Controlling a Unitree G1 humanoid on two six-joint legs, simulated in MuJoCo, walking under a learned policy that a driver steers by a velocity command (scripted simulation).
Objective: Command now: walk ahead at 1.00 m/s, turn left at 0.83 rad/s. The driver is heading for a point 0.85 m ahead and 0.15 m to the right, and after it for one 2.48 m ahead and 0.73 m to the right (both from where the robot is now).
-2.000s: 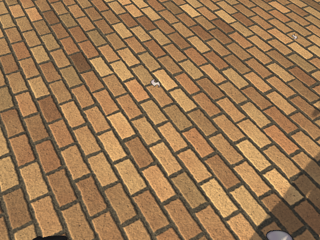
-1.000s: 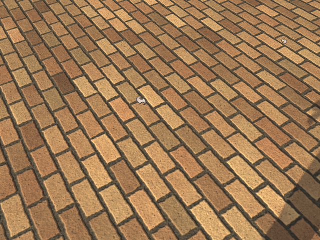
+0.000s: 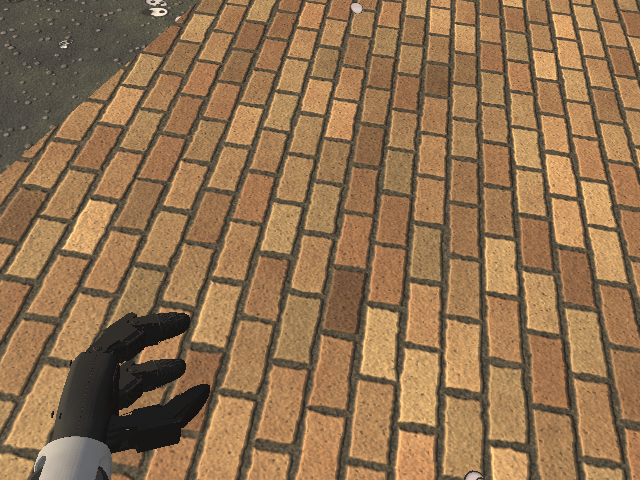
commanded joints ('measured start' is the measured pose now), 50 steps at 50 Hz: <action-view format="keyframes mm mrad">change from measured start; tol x64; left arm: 1 26 159 77 -52 -25 -23 0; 50 553 399 130 122 13 130 -25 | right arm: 1 -21 -154 -54 -53 0 1 -12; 50 -150 -111 -1 -107 -56 -38 24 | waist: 1 92 196 -31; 50 199 -377 -77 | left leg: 1 -119 142 -169 -38 337 91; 6 -859 109 77 1034 39 -25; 26 92 101 285 85 376 9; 29 583 531 -592 -222 -334 140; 48 11 349 501 253 1391 -69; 50 -482 33 426 1044 -210 -185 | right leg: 1 317 56 -92 -66 -23 -19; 6 999 -337 798 -315 -979 -328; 25 622 -185 -53 -160 684 -212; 30 -262 -31 -27 930 -393 -137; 50 865 -42 78 101 689 -375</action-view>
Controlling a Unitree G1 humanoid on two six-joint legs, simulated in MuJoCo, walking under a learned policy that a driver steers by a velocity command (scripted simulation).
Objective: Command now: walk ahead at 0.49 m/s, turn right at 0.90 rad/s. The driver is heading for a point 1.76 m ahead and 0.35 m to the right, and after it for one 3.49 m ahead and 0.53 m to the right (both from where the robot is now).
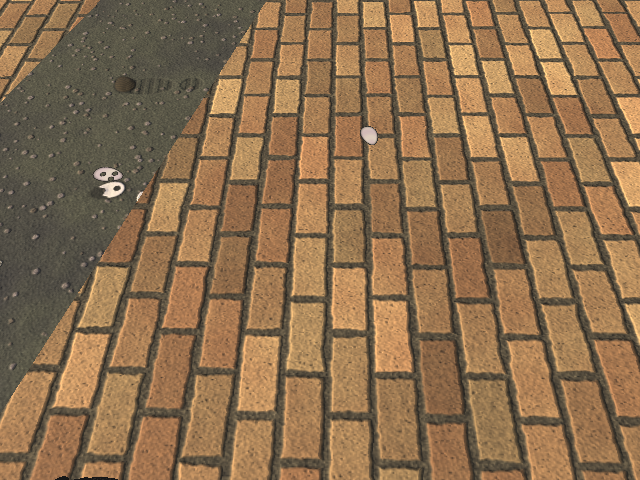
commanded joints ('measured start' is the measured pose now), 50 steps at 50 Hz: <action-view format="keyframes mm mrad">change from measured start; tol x32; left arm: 1 256 307 81 -51 68 -7 21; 50 71 18 -29 23 51 17 59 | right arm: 1 124 -81 12 -179 -5 -66 24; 17 -312 -106 0 -241 -16 20 -10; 50 -156 -87 -1 -113 -30 53 -7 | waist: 1 25 -261 -496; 4 11 159 -246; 20 8 -135 -182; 23 98 310 -230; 50 -1 -20 -34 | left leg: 1 -806 -175 -360 930 -202 -6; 21 -354 -52 -425 -457 495 32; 24 -205 344 -955 -489 626 354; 41 -532 -48 -266 -295 99 58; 50 -313 -12 -313 -369 338 28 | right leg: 1 1007 -346 860 -214 505 -357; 4 618 -244 785 -378 74 -230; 8 279 -135 537 -358 463 -184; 19 330 -16 632 -204 47 -12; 23 23 186 323 351 -653 145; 27 -1 61 255 609 -418 227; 40 554 -134 271 -342 -84 64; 50 247 -102 285 -370 -322 80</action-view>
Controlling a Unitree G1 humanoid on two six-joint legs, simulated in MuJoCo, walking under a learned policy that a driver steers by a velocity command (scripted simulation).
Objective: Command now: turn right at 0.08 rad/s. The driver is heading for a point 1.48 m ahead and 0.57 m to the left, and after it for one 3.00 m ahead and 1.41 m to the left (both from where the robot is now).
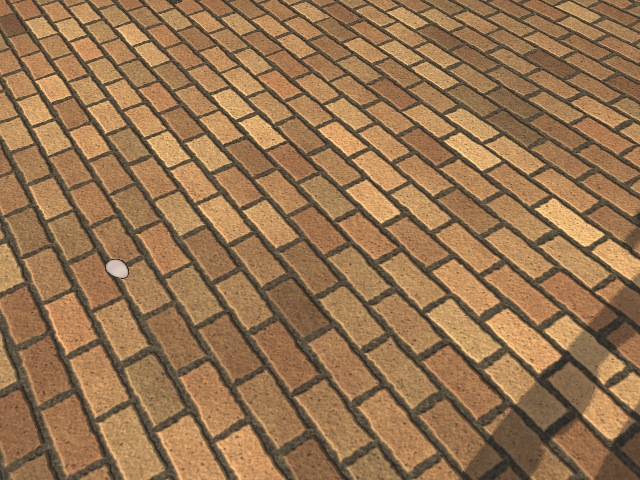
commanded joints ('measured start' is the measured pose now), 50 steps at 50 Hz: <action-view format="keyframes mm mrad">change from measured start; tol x16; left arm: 1 -11 132 32 -47 -6 -19 6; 37 180 264 91 200 -58 -38 37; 50 58 8 24 28 -77 -130 7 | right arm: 1 -35 -96 -25 -51 1 -17 -4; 34 -10 -67 -25 219 23 9 -39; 38 -235 -79 -25 104 71 -56 -8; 44 -138 -46 -19 137 55 -123 41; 50 410 -201 -56 256 14 -130 37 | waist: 1 7 -72 24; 34 24 -49 -42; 37 106 -244 181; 47 -81 -120 35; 50 -137 370 -149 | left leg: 1 103 21 -23 -27 39 16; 33 161 12 -9 -7 144 37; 34 158 -31 41 30 -66 38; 36 -115 -81 106 218 -386 47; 40 -523 100 -26 437 -251 116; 48 467 -20 124 94 -121 101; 50 587 360 -812 -291 -708 304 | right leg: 1 -147 -116 136 -198 -43 -35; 13 -55 -75 72 -128 245 -23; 33 -49 -58 39 -154 232 -3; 37 -36 -348 487 -459 -671 -221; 41 224 -365 390 -429 -256 -194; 45 -35 -247 159 -383 -169 -158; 47 -193 -215 110 -247 -47 -142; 48 -292 -161 43 28 135 -108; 50 -678 46 86 778 -187 -52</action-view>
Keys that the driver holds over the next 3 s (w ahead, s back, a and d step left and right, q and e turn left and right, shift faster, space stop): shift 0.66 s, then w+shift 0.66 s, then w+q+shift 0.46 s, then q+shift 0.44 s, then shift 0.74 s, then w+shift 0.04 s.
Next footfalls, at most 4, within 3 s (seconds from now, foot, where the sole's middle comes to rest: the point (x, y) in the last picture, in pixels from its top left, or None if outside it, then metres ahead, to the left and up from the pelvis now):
0.96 left None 0.18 0.19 -0.77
1.46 right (354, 411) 0.68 -0.03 -0.77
1.92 left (218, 293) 1.02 0.30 -0.77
2.44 right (240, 229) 1.25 0.26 -0.77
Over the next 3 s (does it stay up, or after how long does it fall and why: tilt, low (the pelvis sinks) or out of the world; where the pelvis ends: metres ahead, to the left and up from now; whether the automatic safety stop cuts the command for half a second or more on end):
stays up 1.09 0.27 0.00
